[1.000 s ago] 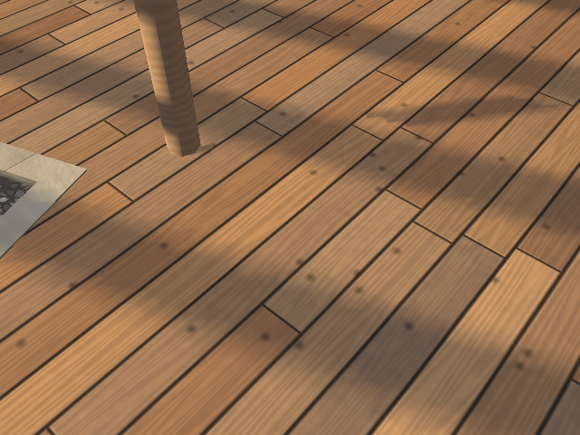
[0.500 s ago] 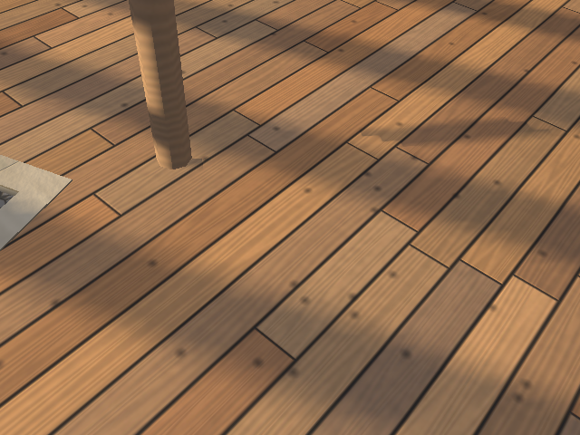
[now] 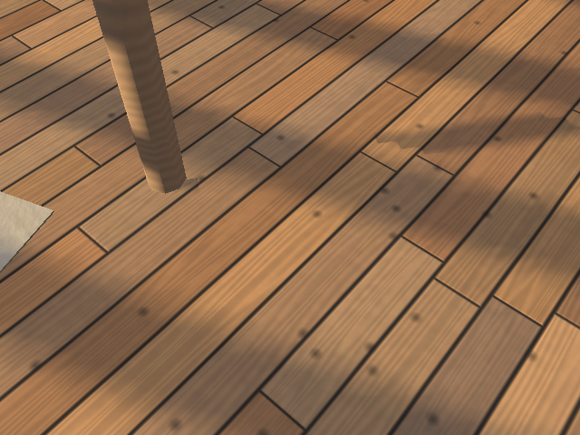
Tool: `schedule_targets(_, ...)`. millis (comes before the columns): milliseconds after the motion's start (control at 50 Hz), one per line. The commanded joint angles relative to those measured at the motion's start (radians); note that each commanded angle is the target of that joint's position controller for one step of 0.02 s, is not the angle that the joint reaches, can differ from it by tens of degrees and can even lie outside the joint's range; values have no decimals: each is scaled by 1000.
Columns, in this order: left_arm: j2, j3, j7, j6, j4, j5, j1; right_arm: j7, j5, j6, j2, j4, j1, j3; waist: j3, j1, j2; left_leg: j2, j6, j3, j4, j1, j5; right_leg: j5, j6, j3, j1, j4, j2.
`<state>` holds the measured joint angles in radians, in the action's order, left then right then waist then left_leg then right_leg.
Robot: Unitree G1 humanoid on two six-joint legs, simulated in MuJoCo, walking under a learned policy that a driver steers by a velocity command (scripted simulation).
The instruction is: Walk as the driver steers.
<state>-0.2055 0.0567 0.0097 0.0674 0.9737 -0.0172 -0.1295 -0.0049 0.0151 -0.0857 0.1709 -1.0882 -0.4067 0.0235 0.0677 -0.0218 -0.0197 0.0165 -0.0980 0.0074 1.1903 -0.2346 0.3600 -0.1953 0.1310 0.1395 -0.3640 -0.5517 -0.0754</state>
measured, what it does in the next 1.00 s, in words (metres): walks ahead, turning right: left foot, then right foot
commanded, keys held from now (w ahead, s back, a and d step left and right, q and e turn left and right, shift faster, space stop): w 0.32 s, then w+e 0.68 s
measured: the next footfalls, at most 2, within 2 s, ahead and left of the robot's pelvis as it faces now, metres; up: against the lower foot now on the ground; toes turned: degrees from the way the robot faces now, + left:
left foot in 0.44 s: +0.43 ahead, +0.11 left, +0.00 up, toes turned +1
right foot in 0.98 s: +0.66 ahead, -0.12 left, +0.00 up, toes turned -25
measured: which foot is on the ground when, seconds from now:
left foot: up 0.00-0.42, down 0.44-1.00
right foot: down 0.00-0.44, up 0.46-0.96, down 0.98-1.00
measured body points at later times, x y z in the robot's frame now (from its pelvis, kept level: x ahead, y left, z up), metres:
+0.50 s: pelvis +0.29 +0.03 +0.00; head +0.33 +0.04 +0.45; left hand +0.21 +0.26 -0.15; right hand +0.46 -0.20 -0.12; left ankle +0.39 +0.10 -0.72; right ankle +0.09 -0.05 -0.67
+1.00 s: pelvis +0.55 -0.02 -0.01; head +0.58 -0.04 +0.44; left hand +0.80 +0.13 -0.12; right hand +0.42 -0.24 -0.16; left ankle +0.40 +0.11 -0.71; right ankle +0.62 -0.10 -0.73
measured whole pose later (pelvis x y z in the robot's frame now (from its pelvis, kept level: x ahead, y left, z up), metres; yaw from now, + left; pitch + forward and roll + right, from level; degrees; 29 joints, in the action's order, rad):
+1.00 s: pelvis +0.55 -0.02 -0.01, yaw -20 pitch +1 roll +0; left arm -0.20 0.06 0.04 0.03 0.83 -0.04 -0.03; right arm -0.03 0.02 -0.07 0.19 -1.02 -0.42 0.05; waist 0.07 -0.03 0.00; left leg -0.09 0.00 -0.34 0.60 0.04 0.45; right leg -0.17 0.18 0.15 -0.45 -0.58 -0.04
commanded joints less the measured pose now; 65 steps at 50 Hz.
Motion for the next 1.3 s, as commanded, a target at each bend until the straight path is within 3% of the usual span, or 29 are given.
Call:
schedule_targets(20,-38,3,-4,22,19,3,-123,10,22,1,72,68,-3,23,-3,6,6,-98,-1,50,60,-295,-93,-45,120,-445,187,398,326)
schedule_targets(60,-32,-4,-10,39,47,1,-177,19,28,23,37,67,-21,20,-8,-20,31,-105,18,32,0,-252,-98,99,104,-350,148,406,290)
schedule_targets(100,-61,-2,-13,48,63,2,-224,24,28,38,44,94,39,24,10,-24,46,-117,34,7,-62,-307,-135,168,101,-290,154,421,271)
schedule_targets(160,-74,-6,-12,46,69,5,-285,31,24,45,62,153,199,25,40,7,53,-131,59,-30,-201,-411,-247,241,85,-239,200,443,247)
schedule_targets(240,-68,-15,-15,45,81,7,-363,36,8,40,44,208,366,13,43,55,72,-96,70,-80,-445,-390,-365,394,46,-180,269,427,221)
schedule_targets(340,-77,-16,-28,39,109,-5,-442,33,6,30,61,256,484,13,49,90,84,-58,36,-97,-585,-399,-329,541,60,-193,452,361,271)
schedule_targets(380,-95,-12,-34,35,105,-11,-413,28,5,20,79,259,449,21,33,53,90,-31,12,-92,-630,-330,-247,709,60,-204,489,279,287)
schedule_targets(420,-118,-7,-32,33,96,-11,-373,13,5,4,116,201,252,41,-66,-32,93,25,-19,-103,-704,-83,-204,879,37,-197,468,69,263)
schedule_targets(440,-113,-8,-28,34,85,1,-349,2,20,-9,152,153,83,58,-157,-106,70,-25,-46,-59,-750,171,-264,739,21,-176,337,-126,226)
schedule_targets(460,-44,-26,-19,37,43,31,-370,-12,51,-15,253,139,-67,84,-306,-129,-56,-297,-109,248,-764,474,-169,338,-10,-130,64,-444,140)
schedule_targets(480,-2,-27,-23,25,52,53,-483,1,45,-3,287,142,-56,95,-409,-73,-192,-496,-209,606,-861,603,-178,-350,-28,-124,-178,-715,6)
schedule_targets(500,-98,1,-30,12,52,23,-383,8,19,7,206,158,35,79,-279,-53,-17,-428,-162,526,-898,464,-58,-251,-16,-200,-231,-755,79)
schedule_targets(520,-78,3,-24,13,25,15,-308,11,11,3,147,174,134,62,-137,-24,-8,-391,-126,381,-952,297,-67,-161,-18,-200,-236,-716,112)
schedule_targets(560,-46,9,-11,-4,16,-5,-266,6,8,-9,82,166,176,44,-31,20,-9,-297,-49,180,-1011,123,-187,-88,-22,-195,-182,-650,159)
schedule_targets(580,-23,9,-1,-19,14,-11,-300,-1,5,-15,77,153,159,41,-37,43,-59,-298,-45,129,-1021,88,-224,-77,-33,-184,-152,-638,164)
schedule_targets(640,-1,11,12,-47,-20,-24,-241,-12,-13,-39,100,127,102,46,-6,61,-45,-283,-36,28,-1050,78,-319,-20,-55,-167,-226,-619,184)
schedule_targets(760,-17,9,36,-49,-122,-21,-3,-13,6,-43,108,110,26,41,29,22,-39,-241,-21,-149,-1051,141,-502,183,-77,-111,-330,-350,175)
schedule_targets(780,-11,4,43,-47,-133,-12,26,-9,11,-39,102,112,21,39,28,17,-54,-230,-12,-188,-1038,141,-543,222,-69,-87,-292,-283,166)
schedule_targets(860,-24,-1,57,-49,-183,-18,136,-18,10,-27,140,101,-40,47,39,-8,-56,-270,-9,-240,-1003,241,-680,178,-29,-10,-245,-134,136)
schedule_targets(920,-43,8,43,-49,-184,-22,92,-37,9,-14,179,96,-45,57,-5,27,-74,-296,-12,-273,-850,351,-1028,32,28,37,-160,-90,63)
schedule_targets(960,-81,28,34,-44,-146,-23,-56,-36,12,6,209,106,-32,67,-90,88,-88,-302,-14,-282,-593,361,-1139,-64,74,46,-3,-47,-4)
schedule_targets(980,-113,45,25,-34,-105,-29,-189,-29,8,15,216,118,-20,69,-163,150,-52,-287,9,-296,-369,273,-1003,-33,104,18,188,47,-24)
schedule_targets(1000,-204,74,12,-28,-87,-40,-291,-22,6,15,179,152,-19,61,-255,185,51,-248,38,-289,-66,36,-570,-122,161,-246,425,82,171)
schedule_targets(1020,-300,94,9,-38,-115,-22,-243,1,-11,6,106,240,-12,52,-310,108,274,6,101,-177,290,-404,201,-98,330,-838,663,226,420)
schedule_targets(1040,-276,88,3,-53,-116,-7,-257,6,0,-7,173,266,124,60,-251,143,74,-44,90,4,292,-527,117,-57,298,-795,625,288,406)
schedule_targets(1080,-184,63,-8,-44,-111,2,-163,7,-10,-26,153,266,135,52,-75,58,-29,-122,83,13,122,-482,-39,164,218,-567,390,307,343)
schedule_targets(1140,-141,43,-14,-11,-121,20,-124,9,35,27,136,262,99,51,-76,-8,-8,-146,118,18,-10,-338,-53,365,170,-419,248,321,235)
schedule_targets(1200,-179,49,-11,5,-111,22,-189,19,36,54,126,297,168,47,-61,3,19,-140,148,-8,-109,-381,-121,409,151,-384,225,335,193)
schedule_targets(1300,-186,47,-11,-1,-104,20,-311,23,29,61,144,375,368,43,-32,77,64,-117,159,-9,-301,-507,-280,408,95,-424,318,334,179)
